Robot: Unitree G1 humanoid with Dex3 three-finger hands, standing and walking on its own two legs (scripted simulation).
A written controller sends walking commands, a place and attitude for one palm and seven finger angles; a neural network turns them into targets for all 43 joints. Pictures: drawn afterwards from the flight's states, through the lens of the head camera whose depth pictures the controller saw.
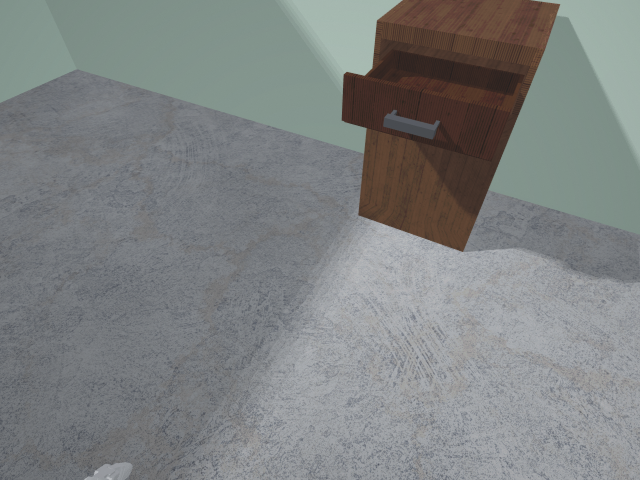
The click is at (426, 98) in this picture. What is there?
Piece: drawer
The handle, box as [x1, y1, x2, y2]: [383, 110, 439, 139]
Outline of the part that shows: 384,117 383,126 432,139 439,123 439,121 436,120 432,125 396,116 396,110 393,110 390,114 388,113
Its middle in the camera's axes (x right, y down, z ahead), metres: +0.24 -0.31 +1.02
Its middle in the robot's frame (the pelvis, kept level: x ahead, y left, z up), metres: +0.98 -0.19 -0.06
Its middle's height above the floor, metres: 0.71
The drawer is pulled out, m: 0.29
